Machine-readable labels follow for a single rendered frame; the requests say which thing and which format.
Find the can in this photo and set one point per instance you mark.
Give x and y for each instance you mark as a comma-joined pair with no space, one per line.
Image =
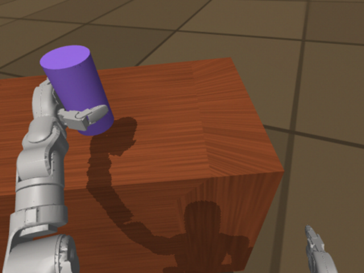
73,75

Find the right robot hand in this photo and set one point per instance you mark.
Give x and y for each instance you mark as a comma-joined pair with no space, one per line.
319,261

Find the left robot arm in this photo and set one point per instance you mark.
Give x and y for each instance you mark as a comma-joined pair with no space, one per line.
39,204

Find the left robot hand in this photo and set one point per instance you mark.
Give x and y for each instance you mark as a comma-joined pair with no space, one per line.
45,102

